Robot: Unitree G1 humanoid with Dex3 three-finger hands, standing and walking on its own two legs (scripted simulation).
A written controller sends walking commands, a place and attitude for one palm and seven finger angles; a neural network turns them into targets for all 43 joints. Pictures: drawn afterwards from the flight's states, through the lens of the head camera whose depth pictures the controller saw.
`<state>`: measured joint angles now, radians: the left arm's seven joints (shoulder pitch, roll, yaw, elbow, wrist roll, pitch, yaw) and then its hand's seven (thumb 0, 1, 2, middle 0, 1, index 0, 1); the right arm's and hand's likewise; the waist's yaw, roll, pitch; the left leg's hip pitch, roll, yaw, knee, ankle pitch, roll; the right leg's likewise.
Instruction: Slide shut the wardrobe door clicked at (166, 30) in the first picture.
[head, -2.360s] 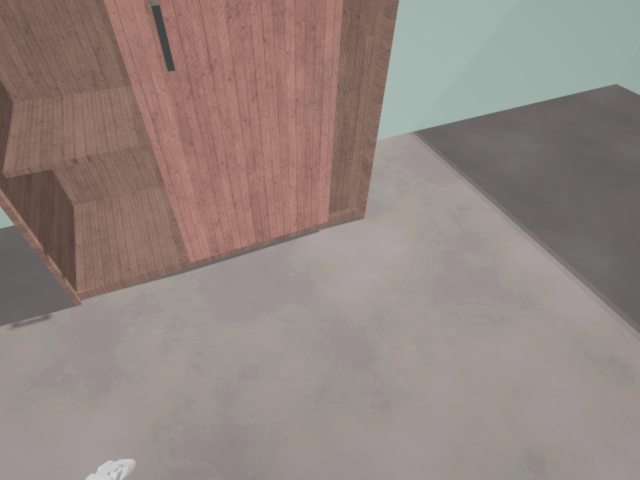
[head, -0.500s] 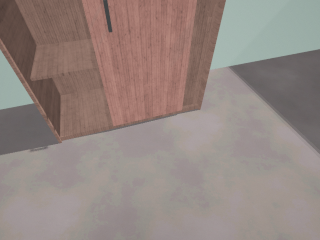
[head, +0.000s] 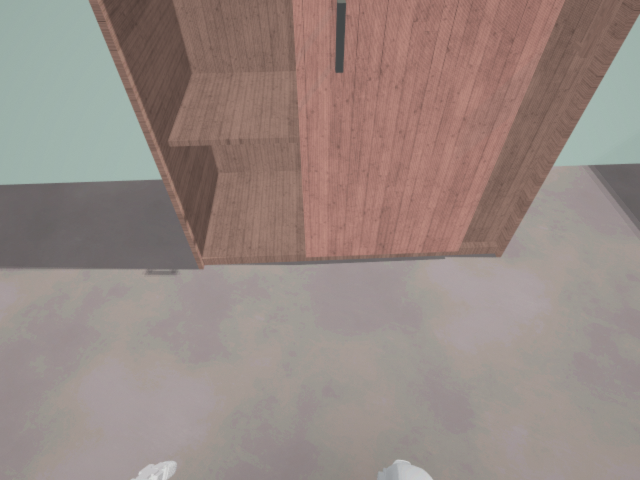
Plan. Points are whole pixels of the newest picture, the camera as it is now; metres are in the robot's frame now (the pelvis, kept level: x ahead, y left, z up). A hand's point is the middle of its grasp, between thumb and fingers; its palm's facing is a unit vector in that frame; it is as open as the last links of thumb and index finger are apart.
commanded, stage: walk to a spot facing it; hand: right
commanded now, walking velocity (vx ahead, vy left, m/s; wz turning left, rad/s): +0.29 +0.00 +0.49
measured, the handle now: (339, 35) +0.97 +0.00 +0.12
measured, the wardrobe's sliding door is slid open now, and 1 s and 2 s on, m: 0.41 0.41 0.41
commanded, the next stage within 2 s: turn to face it in 0.60 s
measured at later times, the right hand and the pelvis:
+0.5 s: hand (482, 393) +0.29 -0.25 -0.18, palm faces -0.23 +0.96 -0.15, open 7.4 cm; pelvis +0.16 -0.08 +0.00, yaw +16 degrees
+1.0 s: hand (416, 334) +0.39 -0.15 -0.17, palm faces -0.37 +0.91 -0.18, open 7.3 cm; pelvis +0.23 -0.04 -0.01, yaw +22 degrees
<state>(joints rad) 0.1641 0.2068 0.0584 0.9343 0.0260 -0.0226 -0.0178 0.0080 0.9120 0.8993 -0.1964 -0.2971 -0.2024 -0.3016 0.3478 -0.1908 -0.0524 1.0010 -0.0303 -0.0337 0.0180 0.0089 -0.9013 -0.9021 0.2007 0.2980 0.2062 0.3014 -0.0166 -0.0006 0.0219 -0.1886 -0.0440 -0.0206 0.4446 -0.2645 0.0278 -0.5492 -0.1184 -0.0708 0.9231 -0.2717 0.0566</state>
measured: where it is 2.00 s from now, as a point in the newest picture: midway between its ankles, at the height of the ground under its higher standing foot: outside the picture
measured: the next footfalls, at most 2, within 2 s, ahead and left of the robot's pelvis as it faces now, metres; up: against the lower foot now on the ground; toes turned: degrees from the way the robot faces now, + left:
right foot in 0.12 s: +0.18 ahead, -0.13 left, +0.00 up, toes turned -3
left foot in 0.76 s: +0.24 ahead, +0.07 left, +0.00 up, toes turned +32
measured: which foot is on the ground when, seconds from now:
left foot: down 0.00-0.14, up 0.16-0.74, down 0.76-1.00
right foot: up 0.00-0.10, down 0.12-0.76, up 0.78-1.00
